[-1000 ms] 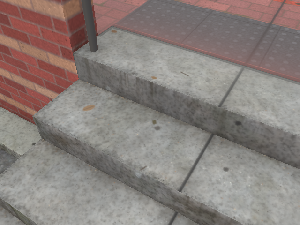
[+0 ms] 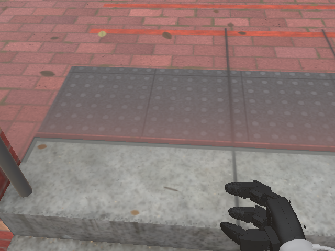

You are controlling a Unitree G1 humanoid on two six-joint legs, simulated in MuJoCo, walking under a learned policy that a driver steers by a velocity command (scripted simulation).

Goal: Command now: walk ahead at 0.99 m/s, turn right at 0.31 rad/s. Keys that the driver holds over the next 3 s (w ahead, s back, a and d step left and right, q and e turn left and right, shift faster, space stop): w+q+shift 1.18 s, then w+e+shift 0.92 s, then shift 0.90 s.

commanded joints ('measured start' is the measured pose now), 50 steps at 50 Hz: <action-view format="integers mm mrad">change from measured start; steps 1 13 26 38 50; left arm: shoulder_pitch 32 -231 -872 -273 -365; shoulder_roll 192 300 -159 -111 264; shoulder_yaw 41 80 -166 -32 75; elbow -49 -32 -573 25 -57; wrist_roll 20 -59 3 20 -6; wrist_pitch -83 -99 -36 -80 -46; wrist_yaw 9 17 2 -23 18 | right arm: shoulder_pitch -156 378 540 224 719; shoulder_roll -72 -326 -230 -25 -380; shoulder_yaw -28 -144 -105 -92 -209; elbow -89 88 444 49 213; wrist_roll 28 126 105 65 96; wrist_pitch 9 76 -72 -2 20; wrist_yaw -29 -32 -36 2 23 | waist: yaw -29 -419 -115 -185 -509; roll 94 -158 -162 -20 -103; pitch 134 -256 271 148 -127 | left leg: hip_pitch -549 608 103 -250 1078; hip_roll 36 -232 -72 -54 -152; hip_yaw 62 277 -238 -93 129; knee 223 -937 -2029 79 -1413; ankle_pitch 4 -223 -19 -59 313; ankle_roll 37 220 266 182 264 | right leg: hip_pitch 274 404 -563 89 145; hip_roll -419 -427 -344 -564 -369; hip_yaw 684 -14 -89 374 -196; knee -481 133 968 -331 419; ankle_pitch -33 2308 -14 -126 1124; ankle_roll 33 137 134 108 185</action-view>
